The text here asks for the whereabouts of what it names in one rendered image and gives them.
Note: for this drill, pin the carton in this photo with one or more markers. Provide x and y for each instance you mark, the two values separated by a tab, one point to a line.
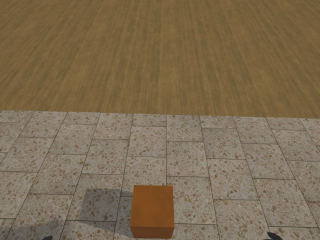
152	212

